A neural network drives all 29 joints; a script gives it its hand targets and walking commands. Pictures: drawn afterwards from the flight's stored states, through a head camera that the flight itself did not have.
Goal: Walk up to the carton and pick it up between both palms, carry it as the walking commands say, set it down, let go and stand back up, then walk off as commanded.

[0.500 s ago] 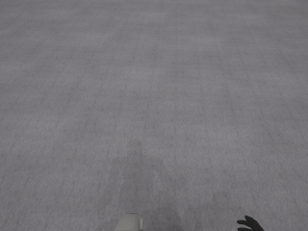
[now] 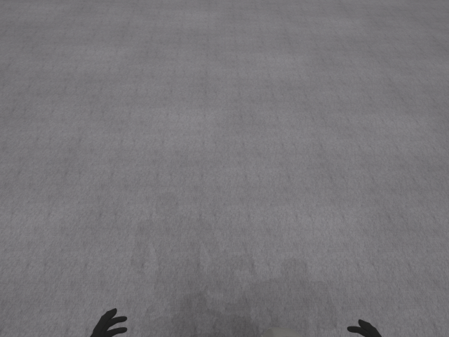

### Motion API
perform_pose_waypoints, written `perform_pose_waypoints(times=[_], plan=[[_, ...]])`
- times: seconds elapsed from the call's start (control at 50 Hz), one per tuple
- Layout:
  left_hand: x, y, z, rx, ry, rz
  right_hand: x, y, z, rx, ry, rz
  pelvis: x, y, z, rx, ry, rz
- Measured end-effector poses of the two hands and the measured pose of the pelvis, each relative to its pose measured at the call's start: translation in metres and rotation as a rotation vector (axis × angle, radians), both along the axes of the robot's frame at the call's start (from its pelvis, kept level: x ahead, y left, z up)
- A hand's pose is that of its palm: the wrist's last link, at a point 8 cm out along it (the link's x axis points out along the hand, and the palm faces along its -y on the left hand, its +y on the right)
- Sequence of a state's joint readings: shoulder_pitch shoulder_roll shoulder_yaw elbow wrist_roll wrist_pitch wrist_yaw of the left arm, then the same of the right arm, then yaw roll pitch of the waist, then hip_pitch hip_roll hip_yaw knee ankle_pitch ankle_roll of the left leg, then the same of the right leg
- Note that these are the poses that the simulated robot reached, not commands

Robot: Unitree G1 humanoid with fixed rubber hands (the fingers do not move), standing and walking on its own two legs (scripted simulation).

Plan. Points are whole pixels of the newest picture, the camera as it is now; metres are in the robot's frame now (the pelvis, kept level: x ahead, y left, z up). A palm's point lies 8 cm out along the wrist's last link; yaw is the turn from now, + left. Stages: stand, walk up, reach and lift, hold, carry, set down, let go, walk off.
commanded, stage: stand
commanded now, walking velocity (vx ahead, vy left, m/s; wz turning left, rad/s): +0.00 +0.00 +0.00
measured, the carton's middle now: out of the picture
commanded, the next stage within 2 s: none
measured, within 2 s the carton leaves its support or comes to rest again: neither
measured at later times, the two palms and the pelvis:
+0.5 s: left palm out of the picture +0.14 +0.22 -0.12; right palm out of the picture +0.09 -0.27 -0.11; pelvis +0.02 -0.01 +0.00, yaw -1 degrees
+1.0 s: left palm out of the picture +0.08 +0.22 -0.13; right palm out of the picture +0.05 -0.27 -0.11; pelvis -0.01 -0.01 +0.00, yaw -1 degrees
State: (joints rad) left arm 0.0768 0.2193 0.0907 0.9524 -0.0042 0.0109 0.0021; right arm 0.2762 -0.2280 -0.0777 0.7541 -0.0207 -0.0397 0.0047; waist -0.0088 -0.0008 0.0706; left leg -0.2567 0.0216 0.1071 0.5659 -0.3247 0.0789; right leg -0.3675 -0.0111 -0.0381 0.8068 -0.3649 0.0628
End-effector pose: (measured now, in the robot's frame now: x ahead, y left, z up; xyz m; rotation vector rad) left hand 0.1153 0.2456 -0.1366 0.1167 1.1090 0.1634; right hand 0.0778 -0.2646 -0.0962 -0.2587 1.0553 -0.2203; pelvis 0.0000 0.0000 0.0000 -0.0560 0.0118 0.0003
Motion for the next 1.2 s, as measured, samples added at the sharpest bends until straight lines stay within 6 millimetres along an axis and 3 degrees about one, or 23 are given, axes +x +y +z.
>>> perform_pose_waypoints(times=[0.14,0.34,0.82,1.2], plan=[[0.023,-0.019,0.009,0.016,-0.017,-0.004,0.011,-0.005,-0.02,0.054,0.019,-0.035,0.02,-0.01,-0.004,0.039,0.029,-0.013],[0.038,-0.029,0.016,0.0,-0.066,0.0,0.026,-0.006,-0.017,0.062,-0.029,-0.036,0.028,-0.011,-0.003,0.041,0.038,-0.013],[-0.023,-0.03,0.008,-0.012,-0.016,0.029,-0.013,-0.01,-0.013,0.05,-0.032,-0.045,0.001,-0.013,-0.002,0.044,0.001,-0.01],[-0.047,-0.03,0.006,-0.016,0.002,0.038,-0.03,-0.01,-0.013,0.048,-0.029,-0.049,-0.011,-0.013,-0.002,0.044,-0.013,-0.009]])
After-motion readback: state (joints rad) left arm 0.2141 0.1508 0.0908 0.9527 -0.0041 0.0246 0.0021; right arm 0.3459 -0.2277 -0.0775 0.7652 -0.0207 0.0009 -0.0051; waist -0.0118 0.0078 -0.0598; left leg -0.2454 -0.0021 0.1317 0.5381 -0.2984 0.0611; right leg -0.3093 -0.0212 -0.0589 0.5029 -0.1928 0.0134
